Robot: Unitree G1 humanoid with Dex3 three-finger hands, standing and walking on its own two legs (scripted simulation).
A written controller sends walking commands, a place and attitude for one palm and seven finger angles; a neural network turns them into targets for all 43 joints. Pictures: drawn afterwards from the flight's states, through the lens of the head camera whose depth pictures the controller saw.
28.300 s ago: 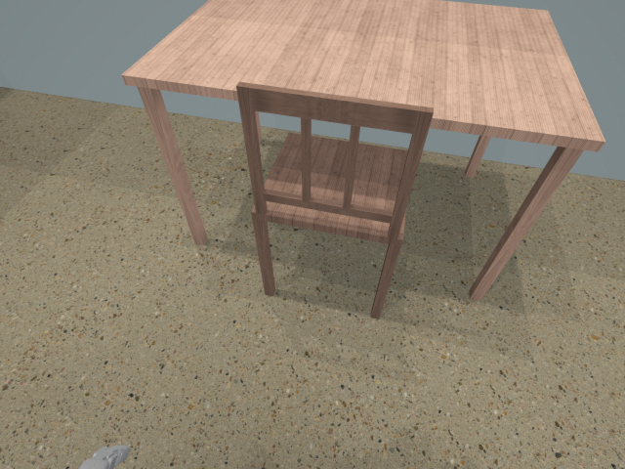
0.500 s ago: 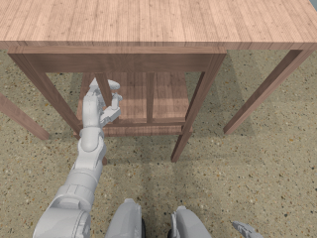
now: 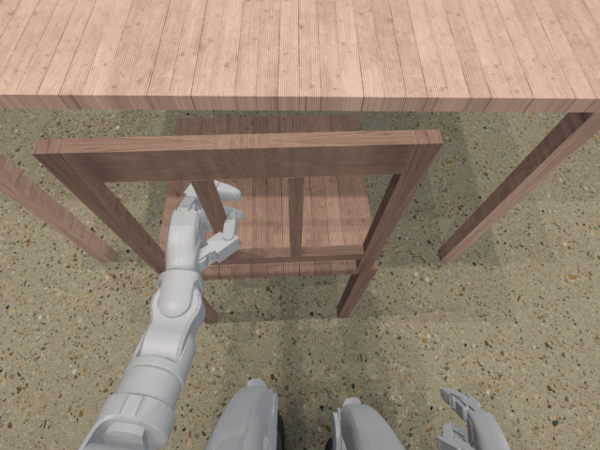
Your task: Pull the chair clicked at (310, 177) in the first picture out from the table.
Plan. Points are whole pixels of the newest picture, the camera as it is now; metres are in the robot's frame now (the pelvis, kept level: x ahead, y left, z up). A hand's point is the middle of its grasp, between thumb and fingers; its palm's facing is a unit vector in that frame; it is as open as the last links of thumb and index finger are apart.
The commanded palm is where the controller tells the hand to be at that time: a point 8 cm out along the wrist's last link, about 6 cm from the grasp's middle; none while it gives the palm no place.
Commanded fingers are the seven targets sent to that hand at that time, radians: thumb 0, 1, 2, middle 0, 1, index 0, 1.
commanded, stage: step backward, pulling the chair out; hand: left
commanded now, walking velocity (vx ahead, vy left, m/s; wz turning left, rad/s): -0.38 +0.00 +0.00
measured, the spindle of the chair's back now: (219, 222) +0.42 +0.13 -0.02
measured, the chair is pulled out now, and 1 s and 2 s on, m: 0.03 0.11 0.19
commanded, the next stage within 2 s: none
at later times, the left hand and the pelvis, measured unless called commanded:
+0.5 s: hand (231, 245) +0.36 +0.10 +0.01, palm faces -0.11 -0.99 -0.13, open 5.2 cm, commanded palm +0.34 +0.15 +0.02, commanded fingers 0.00 0.90 0.90 -0.50 -1.45 -0.50 -1.45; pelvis +0.01 +0.01 +0.09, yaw -5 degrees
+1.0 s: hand (229, 293) +0.30 +0.09 +0.01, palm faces -0.15 -0.98 -0.15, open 5.1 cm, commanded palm +0.28 +0.15 +0.02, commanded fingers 0.00 0.90 0.90 -0.50 -1.45 -0.50 -1.45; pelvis -0.05 +0.02 +0.09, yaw -4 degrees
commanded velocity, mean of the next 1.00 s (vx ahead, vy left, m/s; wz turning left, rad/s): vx -0.38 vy -0.06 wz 0.12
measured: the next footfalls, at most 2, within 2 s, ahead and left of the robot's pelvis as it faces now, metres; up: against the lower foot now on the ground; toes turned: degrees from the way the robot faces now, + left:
left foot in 1.40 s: -0.06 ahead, +0.14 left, +0.00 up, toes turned -6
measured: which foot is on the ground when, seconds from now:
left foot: down 0.00-1.00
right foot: down 0.00-1.00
